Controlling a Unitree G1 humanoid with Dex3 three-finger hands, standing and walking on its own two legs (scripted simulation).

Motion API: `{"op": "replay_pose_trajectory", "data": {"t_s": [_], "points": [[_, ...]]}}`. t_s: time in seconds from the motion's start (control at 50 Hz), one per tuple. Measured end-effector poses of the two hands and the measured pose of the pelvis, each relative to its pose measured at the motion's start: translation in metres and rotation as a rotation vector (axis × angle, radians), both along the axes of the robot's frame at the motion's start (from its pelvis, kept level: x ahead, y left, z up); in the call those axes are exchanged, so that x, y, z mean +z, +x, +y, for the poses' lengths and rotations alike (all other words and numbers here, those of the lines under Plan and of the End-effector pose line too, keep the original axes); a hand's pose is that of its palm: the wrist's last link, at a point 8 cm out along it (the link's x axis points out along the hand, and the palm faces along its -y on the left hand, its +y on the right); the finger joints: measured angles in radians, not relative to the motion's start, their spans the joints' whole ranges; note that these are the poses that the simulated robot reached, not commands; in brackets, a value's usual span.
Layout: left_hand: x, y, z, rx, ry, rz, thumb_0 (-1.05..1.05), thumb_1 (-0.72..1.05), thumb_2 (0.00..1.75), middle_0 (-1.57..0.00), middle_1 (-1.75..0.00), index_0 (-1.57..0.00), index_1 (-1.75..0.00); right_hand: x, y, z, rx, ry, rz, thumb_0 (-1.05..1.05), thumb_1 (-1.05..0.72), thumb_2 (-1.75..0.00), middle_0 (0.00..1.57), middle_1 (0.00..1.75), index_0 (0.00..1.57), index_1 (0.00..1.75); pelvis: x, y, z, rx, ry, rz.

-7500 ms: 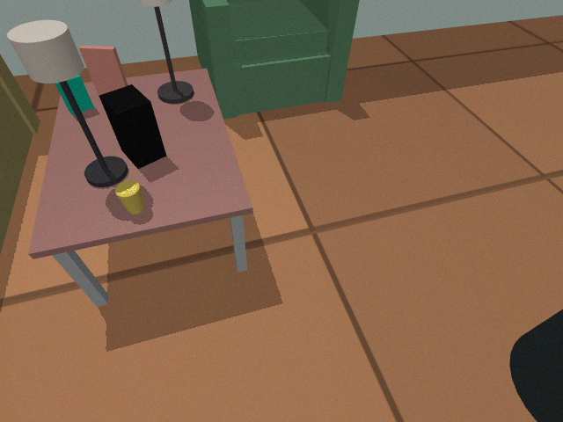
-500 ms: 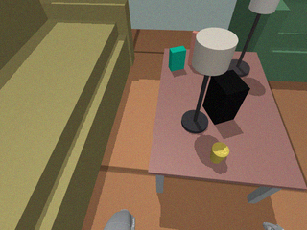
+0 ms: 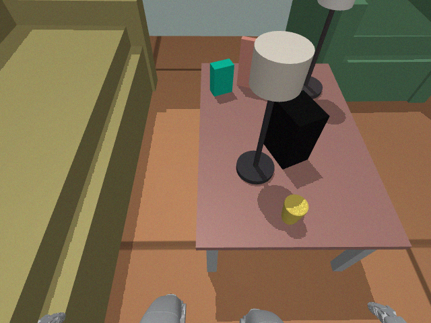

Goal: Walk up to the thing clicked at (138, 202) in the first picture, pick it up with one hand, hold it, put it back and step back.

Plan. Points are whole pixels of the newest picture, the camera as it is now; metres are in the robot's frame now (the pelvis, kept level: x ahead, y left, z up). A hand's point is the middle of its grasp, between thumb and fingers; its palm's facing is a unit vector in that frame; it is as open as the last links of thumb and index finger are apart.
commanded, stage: walk up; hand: right
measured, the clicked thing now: (292, 211) +0.45 -0.22 -0.27
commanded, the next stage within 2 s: stand in 1.30 s
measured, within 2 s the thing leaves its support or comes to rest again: neither
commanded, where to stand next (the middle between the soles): +0.05 -0.02 m, yaw +1 degrees
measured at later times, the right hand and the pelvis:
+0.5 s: hand out of the picture +0.06 -0.28 -0.13, palm faces -0.05 +0.93 -0.36, open 7.4 cm; pelvis -0.01 -0.02 +0.03, yaw +1 degrees
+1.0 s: hand out of the picture +0.10 -0.26 -0.11, palm faces -0.07 +0.93 -0.37, open 7.4 cm; pelvis +0.00 +0.00 +0.04, yaw +2 degrees
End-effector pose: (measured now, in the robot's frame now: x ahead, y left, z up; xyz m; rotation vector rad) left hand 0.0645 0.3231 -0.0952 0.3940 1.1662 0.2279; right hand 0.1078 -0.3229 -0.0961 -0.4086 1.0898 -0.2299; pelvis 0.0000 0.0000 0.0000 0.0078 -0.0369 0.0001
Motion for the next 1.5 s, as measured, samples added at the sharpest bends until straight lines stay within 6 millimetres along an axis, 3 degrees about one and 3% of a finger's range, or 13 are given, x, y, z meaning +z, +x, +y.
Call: {"op": "replay_pose_trajectory", "data": {"t_s": [0.2, 0.36, 0.58, 1.18, 1.5], "points": [[-0.001, 0.025, -0.011, -0.006, -0.047, -0.053, 0.01, 0.9, 0.89, -0.2, -0.3, -0.2, -0.3, 0.002, -0.048, 0.01, 0.01, 0.018, 0.075, 0.01, -0.9, -0.89, 0.2, 0.3, 0.21, 0.3, 0.007, -0.007, -0.001, 0.002, 0.002, -0.002], [0.007, 0.022, -0.032, -0.01, -0.07, -0.054, 0.01, 0.9, 0.89, -0.2, -0.3, -0.2, -0.3, 0.004, -0.059, 0.0, -0.022, 0.051, 0.091, 0.01, -0.9, -0.89, 0.2, 0.3, 0.21, 0.3, 0.017, -0.01, -0.013, 0.013, 0.007, -0.013], [0.02, 0.021, -0.044, 0.034, -0.096, -0.044, 0.01, 0.9, 0.89, -0.2, -0.3, -0.2, -0.3, 0.011, -0.048, 0.002, -0.003, 0.073, 0.106, 0.01, -0.9, -0.89, 0.2, 0.3, 0.21, 0.3, 0.032, -0.007, -0.016, 0.025, -0.001, -0.016], [0.013, 0.001, -0.022, 0.111, -0.113, 0.064, 0.01, 0.9, 0.89, -0.2, -0.3, -0.2, -0.3, 0.024, -0.005, 0.031, 0.018, 0.071, 0.093, 0.01, -0.9, -0.89, 0.2, 0.3, 0.21, 0.3, 0.042, 0.008, 0.001, 0.033, -0.011, 0.004], [0.019, 0.014, -0.019, 0.072, -0.093, 0.038, 0.01, 0.9, 0.89, -0.2, -0.3, -0.2, -0.3, 0.023, 0.004, 0.037, 0.006, 0.091, 0.091, 0.01, -0.9, -0.89, 0.2, 0.3, 0.21, 0.3, 0.044, 0.012, 0.006, 0.031, -0.01, -0.001]]}}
